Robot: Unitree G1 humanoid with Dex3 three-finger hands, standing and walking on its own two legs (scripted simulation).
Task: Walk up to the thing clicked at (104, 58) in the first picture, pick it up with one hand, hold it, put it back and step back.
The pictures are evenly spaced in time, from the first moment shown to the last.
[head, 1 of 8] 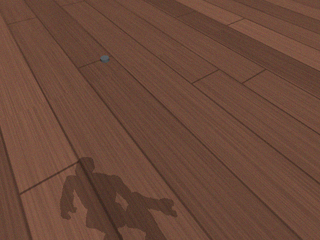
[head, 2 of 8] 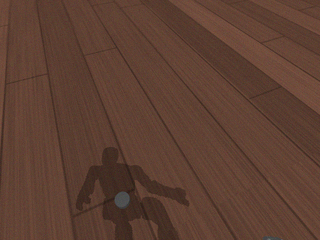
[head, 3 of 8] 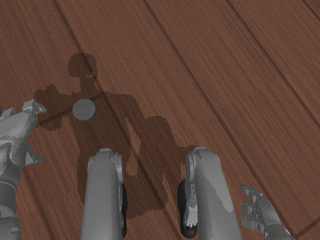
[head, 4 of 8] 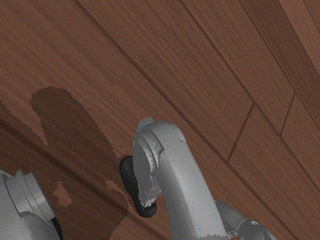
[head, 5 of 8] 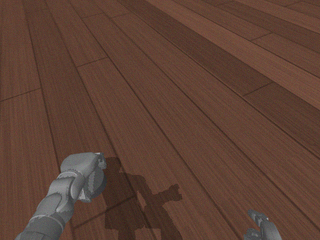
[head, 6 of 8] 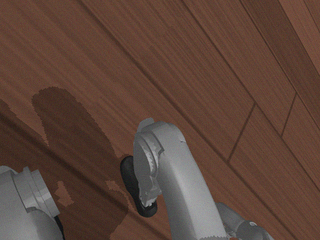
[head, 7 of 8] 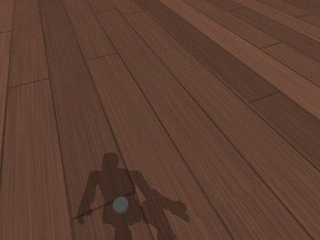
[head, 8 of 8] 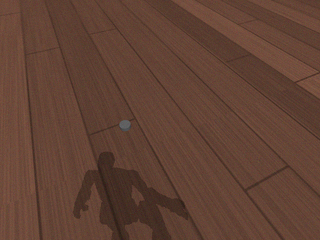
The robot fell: no
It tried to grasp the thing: yes
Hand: left
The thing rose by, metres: 0.69
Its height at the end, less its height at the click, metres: +0.00
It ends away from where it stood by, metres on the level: 0.01
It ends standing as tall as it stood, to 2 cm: yes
